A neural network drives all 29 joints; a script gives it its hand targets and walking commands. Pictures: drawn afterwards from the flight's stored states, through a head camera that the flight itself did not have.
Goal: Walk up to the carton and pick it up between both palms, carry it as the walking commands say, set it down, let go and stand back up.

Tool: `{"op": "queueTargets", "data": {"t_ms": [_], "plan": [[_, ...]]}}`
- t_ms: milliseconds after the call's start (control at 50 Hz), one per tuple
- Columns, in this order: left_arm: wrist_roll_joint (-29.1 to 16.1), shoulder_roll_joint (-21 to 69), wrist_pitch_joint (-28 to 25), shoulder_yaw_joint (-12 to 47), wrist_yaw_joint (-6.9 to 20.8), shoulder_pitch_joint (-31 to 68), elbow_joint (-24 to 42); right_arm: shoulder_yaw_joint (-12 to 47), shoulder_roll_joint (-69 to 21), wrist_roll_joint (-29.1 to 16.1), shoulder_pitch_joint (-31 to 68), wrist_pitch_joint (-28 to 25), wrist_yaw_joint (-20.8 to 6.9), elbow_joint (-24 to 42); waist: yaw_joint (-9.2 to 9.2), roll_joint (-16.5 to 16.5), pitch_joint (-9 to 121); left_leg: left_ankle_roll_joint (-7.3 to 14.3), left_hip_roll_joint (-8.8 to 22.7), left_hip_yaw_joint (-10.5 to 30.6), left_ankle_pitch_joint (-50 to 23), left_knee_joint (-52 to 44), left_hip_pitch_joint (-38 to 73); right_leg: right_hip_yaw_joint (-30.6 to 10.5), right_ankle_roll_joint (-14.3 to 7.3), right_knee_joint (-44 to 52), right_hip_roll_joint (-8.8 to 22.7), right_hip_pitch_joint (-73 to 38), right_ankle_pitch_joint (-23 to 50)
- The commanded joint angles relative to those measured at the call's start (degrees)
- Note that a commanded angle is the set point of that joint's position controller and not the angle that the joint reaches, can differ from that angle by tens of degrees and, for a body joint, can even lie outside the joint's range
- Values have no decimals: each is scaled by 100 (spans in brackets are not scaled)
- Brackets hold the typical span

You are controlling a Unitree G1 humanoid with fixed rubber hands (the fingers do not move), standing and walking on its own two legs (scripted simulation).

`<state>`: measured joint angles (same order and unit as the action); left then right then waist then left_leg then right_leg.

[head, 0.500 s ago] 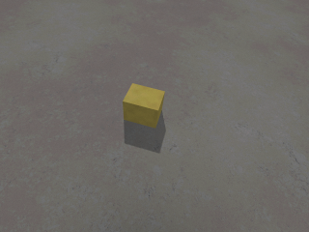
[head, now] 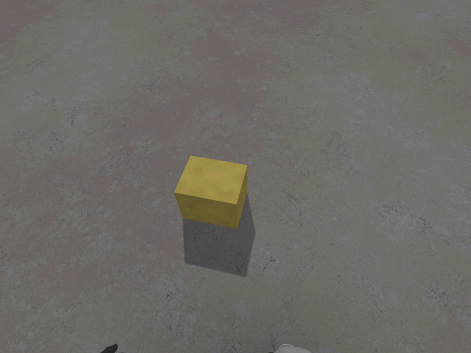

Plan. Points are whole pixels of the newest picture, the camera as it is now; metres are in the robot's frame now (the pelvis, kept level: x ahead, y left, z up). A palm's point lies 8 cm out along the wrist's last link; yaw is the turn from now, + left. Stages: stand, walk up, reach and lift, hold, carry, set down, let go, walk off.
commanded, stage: walk up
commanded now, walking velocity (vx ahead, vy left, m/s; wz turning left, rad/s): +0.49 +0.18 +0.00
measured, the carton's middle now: (214, 192) +0.87 +0.09 -0.65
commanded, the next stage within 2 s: none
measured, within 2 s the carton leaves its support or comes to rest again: neither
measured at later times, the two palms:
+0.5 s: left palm out of the picture +0.17 +0.32 -0.14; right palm (298, 229) +0.38 -0.14 -0.11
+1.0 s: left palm (127, 171) +0.59 +0.28 -0.13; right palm (310, 233) +0.38 -0.17 -0.13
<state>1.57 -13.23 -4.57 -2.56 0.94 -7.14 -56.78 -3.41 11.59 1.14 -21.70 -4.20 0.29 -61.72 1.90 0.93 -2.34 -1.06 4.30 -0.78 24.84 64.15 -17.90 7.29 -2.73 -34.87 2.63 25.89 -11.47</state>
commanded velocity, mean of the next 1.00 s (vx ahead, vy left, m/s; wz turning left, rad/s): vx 0.37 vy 0.02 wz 0.01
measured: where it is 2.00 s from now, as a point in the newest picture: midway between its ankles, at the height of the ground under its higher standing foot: (223, 291)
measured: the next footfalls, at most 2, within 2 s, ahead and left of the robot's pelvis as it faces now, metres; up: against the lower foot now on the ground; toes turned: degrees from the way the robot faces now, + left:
left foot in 0.46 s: +0.36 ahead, +0.21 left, +0.00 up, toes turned +8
right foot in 0.96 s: +0.58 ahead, -0.07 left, +0.00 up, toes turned -9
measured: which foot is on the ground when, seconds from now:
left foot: up 0.00-0.44, down 0.46-0.98, up 1.00-1.00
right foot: down 0.00-0.48, up 0.50-0.94, down 0.96-1.00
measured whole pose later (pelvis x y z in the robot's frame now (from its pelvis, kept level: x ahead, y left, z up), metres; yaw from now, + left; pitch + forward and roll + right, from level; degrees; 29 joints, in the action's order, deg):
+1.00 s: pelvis +0.46 +0.06 +0.00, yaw +0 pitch +3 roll -1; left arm 1.3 -10.3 -3.4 -2.3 0.9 -4.8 -55.9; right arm -3.0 9.6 -0.2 -25.2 -3.4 1.9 -62.6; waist 3.2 0.5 -2.1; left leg -3.9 6.3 -5.1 28.3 33.7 -5.5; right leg 8.4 -0.1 -29.5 3.4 23.7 -6.1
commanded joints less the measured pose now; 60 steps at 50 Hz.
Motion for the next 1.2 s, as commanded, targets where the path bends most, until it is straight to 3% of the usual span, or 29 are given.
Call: {"op": "queueTargets", "data": {"t_ms": [0,40,80,140,160,200,280,320,380,400,440,460,480,500,520,540,560,620,700,780,900,920,940,960,980,1000,1080,1120,1180], "plan": [[-60,-690,-26,-219,-102,-854,39,-114,371,129,-569,36,-101,121,-31,-170,807,4,404,277,-1011,747,-1527,-2403,-76,1940,1849,-2134,261],[-91,-490,-30,-176,-109,-1164,-85,-96,207,180,-387,230,-155,236,21,-685,300,68,488,344,-1239,522,-1117,-1850,-25,2129,1679,-1245,826],[-65,-549,17,-180,-78,-1106,-36,-35,154,131,-318,370,-218,239,137,-872,37,25,302,167,-1528,227,-1302,-1453,76,2401,1403,-1056,-95],[-54,-666,-23,-199,-123,-1794,-110,24,205,143,636,425,-320,512,-164,-803,-303,-51,424,74,-2037,-467,-1742,-1336,-144,2637,1477,-1277,-6],[-49,-807,-19,-216,-130,-1651,-21,29,226,54,633,431,-349,525,-48,-1085,-395,-185,439,32,-2160,-785,-1731,-1133,-145,2711,1396,-1239,-340],[-40,-765,-20,-210,-166,-1894,-34,-37,494,99,1237,401,-402,653,-304,-574,-315,-247,358,-195,-2210,-1367,-1750,-1115,-141,2733,1409,-1571,-230],[-54,-624,-54,-192,-161,-2184,-124,18,270,42,1905,356,-424,921,-579,-1312,-486,-288,281,-520,-2483,-2503,-1727,-869,-49,2819,1363,-1963,-94],[-69,-524,-84,-138,-203,-2478,-160,25,132,7,2024,263,-499,1004,-618,-975,-489,-280,299,-396,-2524,-2740,-1591,-964,-155,2741,1584,-2040,246],[-75,-548,-71,-156,-114,-1901,-133,78,182,-3,2065,183,-450,1052,-429,-1647,-542,-230,198,-512,-1911,-3356,-948,-340,-67,2610,1162,-1946,81],[-108,-499,-18,-126,-92,-2141,-202,17,390,49,2089,159,-405,1063,-633,-1361,-404,-191,-87,-882,-1696,-3228,-311,-317,-159,2449,1141,-1631,9],[-95,-670,45,-202,-121,-2117,-271,-122,648,143,660,4,-205,589,-13,-532,300,-76,-124,-880,-1388,-3924,1254,-4,-46,698,850,-1621,506],[-121,-152,36,-74,-121,-2441,-178,-341,1222,183,-324,-59,-95,398,338,970,1106,285,929,346,-766,-3914,3010,196,224,-1293,565,-374,-116],[-250,128,-15,18,-110,-2130,20,-516,1817,58,-1331,-49,-73,126,674,2525,1364,787,2274,2576,-981,-4931,3379,167,358,-2935,-173,980,-2150],[-95,-215,25,-150,-168,-2098,-105,-429,1782,58,-964,-105,-64,218,472,1282,966,747,2711,3053,-2027,-5033,2949,-748,283,-3696,193,1389,-2157],[-106,-211,68,-180,-133,-2017,-222,-387,1489,61,-647,-121,-38,262,296,197,1208,750,2459,2574,-2555,-4573,2680,-949,245,-3954,348,1049,-1642],[-131,65,91,-153,-73,-1748,-185,-295,1054,70,-23,-94,-53,346,86,144,608,481,1918,1470,-3246,-4488,1999,-956,316,-3727,501,1008,-966],[-75,-33,74,-197,-43,-1390,-68,-208,749,49,187,-134,-38,370,0,729,438,511,1664,947,-3882,-4583,1582,-825,296,-3451,607,872,-678],[-19,-129,351,-232,-20,-1438,-109,-58,297,23,22,-196,-50,244,-129,1278,302,207,1266,39,-5574,-4570,1269,-540,403,-3022,460,384,-274],[-38,125,576,-222,83,-1019,-16,-113,767,79,-200,-179,63,271,-246,773,352,409,1413,-93,-5357,-4680,1167,-413,633,-2636,365,529,104],[17,82,564,-108,175,95,360,-85,615,37,-523,-110,129,243,104,1207,-52,348,1219,-283,-4452,-4884,1421,-99,578,-1213,300,702,602],[-78,126,420,-9,93,43,271,-143,836,12,-553,-11,138,137,102,1127,-410,367,1375,-245,-3834,-4772,1176,138,465,308,-3,-237,288],[-64,104,280,-50,-7,-337,154,-177,952,-6,-432,17,159,79,-164,918,-171,230,1018,-361,-3891,-4197,1251,17,403,921,24,-845,682],[-11,-108,72,-71,-59,-943,-26,-108,690,-136,-685,35,190,-72,-483,103,300,63,526,-566,-3703,-3265,1105,184,436,1361,158,-1941,2175],[32,-514,-71,-143,-71,-1450,-124,-32,487,-187,-1000,58,195,3,-505,-313,1010,-179,326,-597,-2256,-2360,101,-542,337,861,1194,-3326,5372],[-31,-1227,-94,-275,-122,-2106,-348,52,-10,-315,-1284,88,212,29,-638,-1429,1937,-278,-411,-322,1535,-801,-919,-1745,-581,188,2462,-4696,9119],[-151,-1168,-8,-264,-136,-2016,-332,9,98,-332,-1337,187,226,-8,-390,-1302,2271,-152,-206,330,1488,-322,-614,-1625,-812,430,2514,-4127,9273],[-59,-145,152,216,-275,-508,-143,-21,269,-136,-750,441,127,-78,-31,-1179,1140,-3,-69,111,564,-1523,55,-516,-361,1110,1253,-2049,5231],[-69,-301,178,223,-311,-359,-50,62,-65,-47,-663,615,163,-78,10,-1422,990,-90,-107,-45,285,-1872,327,-504,-459,1375,1220,-1581,4193],[-99,-694,271,96,-291,-278,-153,60,37,-27,-316,663,157,-45,-15,-994,938,-33,-174,-291,-306,-2462,434,-723,-598,1535,1275,-1294,2228]]}}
